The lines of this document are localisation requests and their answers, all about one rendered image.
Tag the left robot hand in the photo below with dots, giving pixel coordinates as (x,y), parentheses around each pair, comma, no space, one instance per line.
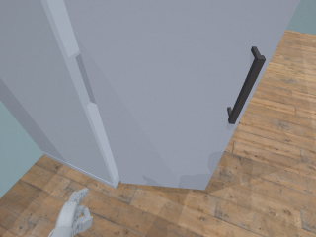
(70,211)

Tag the left robot forearm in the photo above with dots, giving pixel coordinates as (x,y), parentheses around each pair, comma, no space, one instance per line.
(62,231)

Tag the handle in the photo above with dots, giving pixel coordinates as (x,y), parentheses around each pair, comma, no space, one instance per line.
(247,86)

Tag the fridge door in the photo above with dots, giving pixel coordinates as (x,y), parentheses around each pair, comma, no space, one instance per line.
(163,74)

